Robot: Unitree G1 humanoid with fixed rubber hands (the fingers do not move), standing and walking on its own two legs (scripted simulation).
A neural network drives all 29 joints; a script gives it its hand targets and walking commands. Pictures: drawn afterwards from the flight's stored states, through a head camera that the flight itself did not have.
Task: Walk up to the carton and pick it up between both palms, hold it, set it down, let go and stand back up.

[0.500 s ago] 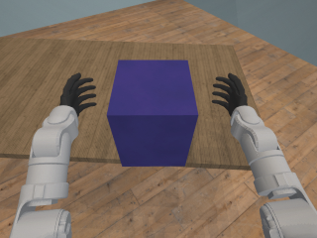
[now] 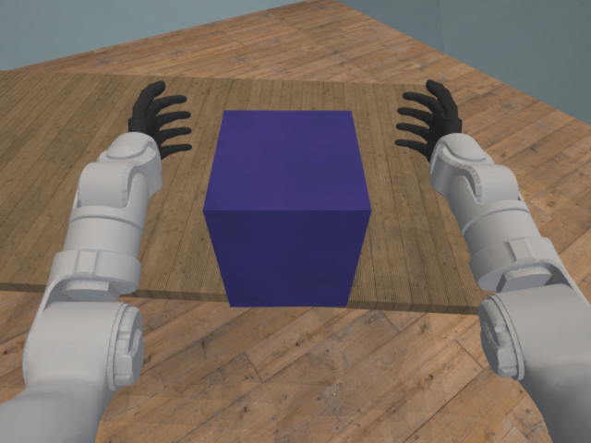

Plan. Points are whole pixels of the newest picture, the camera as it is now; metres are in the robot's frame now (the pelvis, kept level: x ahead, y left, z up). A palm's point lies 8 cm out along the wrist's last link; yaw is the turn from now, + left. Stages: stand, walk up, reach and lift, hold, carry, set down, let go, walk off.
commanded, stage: reach and lift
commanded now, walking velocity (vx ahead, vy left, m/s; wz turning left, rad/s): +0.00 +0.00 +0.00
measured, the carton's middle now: (288, 213) +0.46 +0.02 +0.03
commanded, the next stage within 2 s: none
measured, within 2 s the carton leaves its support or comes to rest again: neither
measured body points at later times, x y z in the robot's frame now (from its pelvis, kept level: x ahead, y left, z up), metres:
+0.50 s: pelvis +0.00 +0.00 +0.00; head +0.05 +0.01 +0.44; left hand +0.44 +0.19 +0.08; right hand +0.45 -0.15 +0.08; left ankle +0.00 +0.13 -0.75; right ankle +0.02 -0.11 -0.75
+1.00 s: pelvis +0.00 +0.00 -0.01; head +0.05 +0.01 +0.43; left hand +0.45 +0.17 +0.07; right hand +0.45 -0.14 +0.07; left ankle +0.00 +0.13 -0.75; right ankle +0.02 -0.11 -0.75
